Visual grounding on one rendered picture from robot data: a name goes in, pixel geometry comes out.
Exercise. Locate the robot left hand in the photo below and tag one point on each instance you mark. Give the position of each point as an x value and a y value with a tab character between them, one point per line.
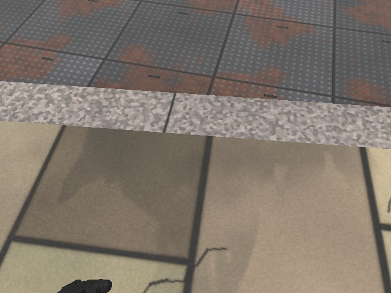
89	286

